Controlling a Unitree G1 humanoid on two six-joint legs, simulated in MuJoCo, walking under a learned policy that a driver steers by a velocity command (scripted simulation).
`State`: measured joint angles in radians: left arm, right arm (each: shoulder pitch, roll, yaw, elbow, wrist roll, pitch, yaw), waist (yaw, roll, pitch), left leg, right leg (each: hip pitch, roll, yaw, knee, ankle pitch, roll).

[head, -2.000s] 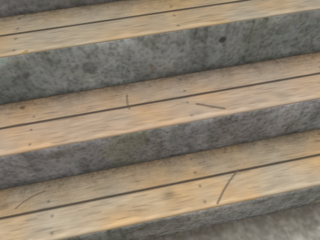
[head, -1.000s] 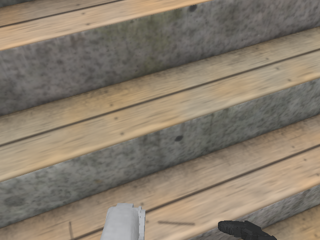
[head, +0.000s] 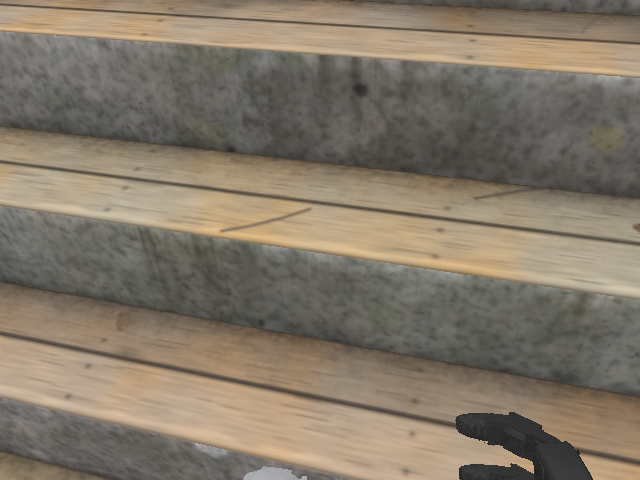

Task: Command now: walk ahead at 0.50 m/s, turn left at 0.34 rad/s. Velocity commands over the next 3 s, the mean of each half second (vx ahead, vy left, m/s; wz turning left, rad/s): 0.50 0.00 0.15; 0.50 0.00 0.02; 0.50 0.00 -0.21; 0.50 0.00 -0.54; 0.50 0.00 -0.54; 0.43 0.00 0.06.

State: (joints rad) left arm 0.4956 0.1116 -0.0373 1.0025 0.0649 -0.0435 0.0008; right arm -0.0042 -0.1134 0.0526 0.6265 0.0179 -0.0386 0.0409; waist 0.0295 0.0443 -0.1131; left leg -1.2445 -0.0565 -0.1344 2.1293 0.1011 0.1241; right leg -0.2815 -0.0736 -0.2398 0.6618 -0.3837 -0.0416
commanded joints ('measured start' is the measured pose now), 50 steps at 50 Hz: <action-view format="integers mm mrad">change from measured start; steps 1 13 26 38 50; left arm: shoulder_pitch -9 207 -317 -420 -309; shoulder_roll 78 208 -114 111 -10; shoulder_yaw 7 29 -95 -38 -33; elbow -43 161 -294 -253 65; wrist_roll -11 -78 -96 -32 0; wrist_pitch -29 -27 -57 -21 -24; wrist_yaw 0 37 -67 -61 -49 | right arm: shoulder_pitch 17 -249 243 517 134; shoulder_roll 35 17 66 -248 14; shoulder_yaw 12 64 20 -34 48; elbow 2 -139 445 517 122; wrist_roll -7 6 -95 -46 -19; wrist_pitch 4 -28 -24 -21 -41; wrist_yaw -27 26 25 -81 -8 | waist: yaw -27 -71 133 130 -166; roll -49 -353 -36 228 -37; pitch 177 -98 153 -234 138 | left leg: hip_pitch -240 652 741 1352 109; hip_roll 13 -17 233 340 2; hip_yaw -15 486 145 236 13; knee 155 -677 -1782 -1573 -84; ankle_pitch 6 -498 -194 1649 -15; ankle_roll -22 45 -48 141 10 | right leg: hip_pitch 0 223 -1067 -253 -391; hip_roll -215 -241 120 119 -68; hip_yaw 219 26 442 171 249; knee -348 -479 1793 536 -340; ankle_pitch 39 2151 351 -204 184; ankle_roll -78 -133 -163 -140 -134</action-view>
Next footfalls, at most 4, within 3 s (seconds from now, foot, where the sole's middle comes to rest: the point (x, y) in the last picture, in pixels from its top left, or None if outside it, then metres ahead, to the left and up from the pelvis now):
0.28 left None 0.33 0.13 -0.55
0.74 right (409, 437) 0.49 -0.07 -0.35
1.28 left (239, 196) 0.83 0.20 -0.14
1.76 right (387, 36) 0.99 -0.05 0.06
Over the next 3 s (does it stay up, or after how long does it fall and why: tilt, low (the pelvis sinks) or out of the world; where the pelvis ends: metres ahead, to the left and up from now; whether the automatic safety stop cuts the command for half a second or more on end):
stays up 1.26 -0.28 1.04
